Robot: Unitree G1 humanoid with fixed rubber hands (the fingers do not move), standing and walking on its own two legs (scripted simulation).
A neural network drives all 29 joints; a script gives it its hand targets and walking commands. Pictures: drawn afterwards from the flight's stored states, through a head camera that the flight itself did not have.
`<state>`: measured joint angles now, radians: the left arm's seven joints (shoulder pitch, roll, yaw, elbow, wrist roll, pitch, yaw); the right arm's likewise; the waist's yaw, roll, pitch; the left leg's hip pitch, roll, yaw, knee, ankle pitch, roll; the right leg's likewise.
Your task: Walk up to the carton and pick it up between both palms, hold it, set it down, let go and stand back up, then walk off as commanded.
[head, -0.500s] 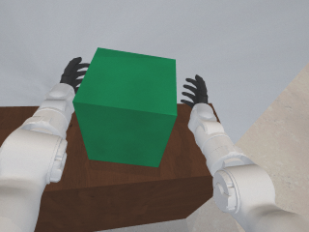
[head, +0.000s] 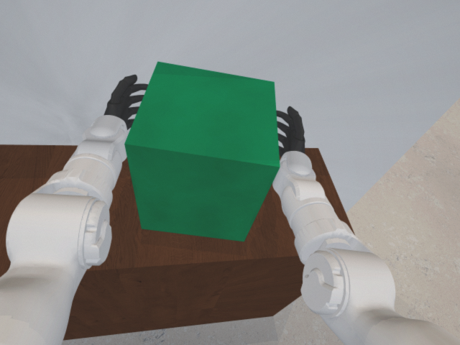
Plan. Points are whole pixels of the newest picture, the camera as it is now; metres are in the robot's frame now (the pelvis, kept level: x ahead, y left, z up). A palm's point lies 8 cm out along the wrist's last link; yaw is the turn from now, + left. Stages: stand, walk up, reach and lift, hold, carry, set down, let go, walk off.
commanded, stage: reach and lift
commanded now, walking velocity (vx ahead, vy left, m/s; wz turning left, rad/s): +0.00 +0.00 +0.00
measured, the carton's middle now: (204, 159) +0.46 -0.01 +0.05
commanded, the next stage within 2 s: none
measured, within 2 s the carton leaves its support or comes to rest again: leaves its support in 1.50 s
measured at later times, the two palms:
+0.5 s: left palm (118, 122) +0.49 +0.14 +0.11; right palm (290, 159) +0.42 -0.15 +0.10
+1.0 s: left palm (118, 123) +0.49 +0.14 +0.11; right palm (289, 160) +0.42 -0.15 +0.10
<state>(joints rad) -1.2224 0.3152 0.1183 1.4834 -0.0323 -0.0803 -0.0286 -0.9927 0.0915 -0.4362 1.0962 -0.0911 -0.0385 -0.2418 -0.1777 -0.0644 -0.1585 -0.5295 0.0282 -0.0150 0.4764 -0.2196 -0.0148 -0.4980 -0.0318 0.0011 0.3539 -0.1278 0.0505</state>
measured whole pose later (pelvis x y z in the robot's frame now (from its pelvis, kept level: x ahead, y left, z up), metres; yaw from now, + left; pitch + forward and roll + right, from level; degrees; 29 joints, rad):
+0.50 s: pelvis +0.04 +0.00 +0.01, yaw +1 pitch +5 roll -1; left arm -1.03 0.16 0.52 1.23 0.36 -0.07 -0.13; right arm -0.76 0.25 -0.69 0.83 -0.43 -0.18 -0.13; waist -0.11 -0.06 -0.01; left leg -0.19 0.02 -0.01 0.33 -0.23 -0.01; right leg -0.16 -0.04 -0.01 0.22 -0.14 0.06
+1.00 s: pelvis +0.03 +0.00 +0.01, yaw +1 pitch +6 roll -1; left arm -1.04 0.15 0.51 1.20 0.37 -0.05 -0.12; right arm -0.77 0.23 -0.69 0.86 -0.42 -0.21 -0.14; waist -0.10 -0.07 -0.02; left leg -0.23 0.03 -0.01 0.34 -0.22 -0.01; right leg -0.19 -0.04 -0.02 0.20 -0.12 0.05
